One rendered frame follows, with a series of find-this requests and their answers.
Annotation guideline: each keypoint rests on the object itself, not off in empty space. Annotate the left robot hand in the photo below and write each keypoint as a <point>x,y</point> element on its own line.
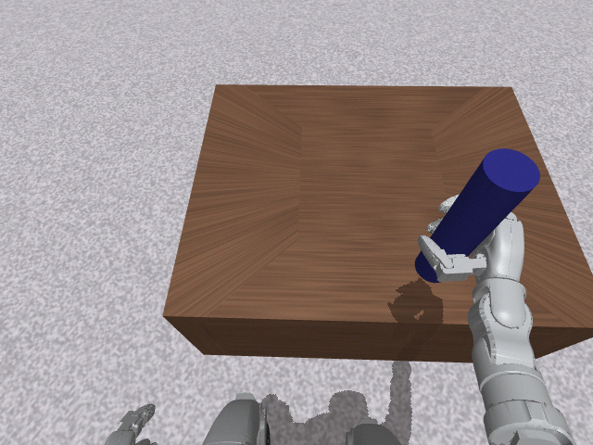
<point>131,426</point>

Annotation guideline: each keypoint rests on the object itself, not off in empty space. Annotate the can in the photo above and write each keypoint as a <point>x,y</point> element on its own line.
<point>501,181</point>

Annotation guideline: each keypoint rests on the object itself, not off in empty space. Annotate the right robot hand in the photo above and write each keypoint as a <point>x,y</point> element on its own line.
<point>501,254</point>

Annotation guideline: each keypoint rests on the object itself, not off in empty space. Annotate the right robot arm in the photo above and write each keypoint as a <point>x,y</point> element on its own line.
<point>519,410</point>

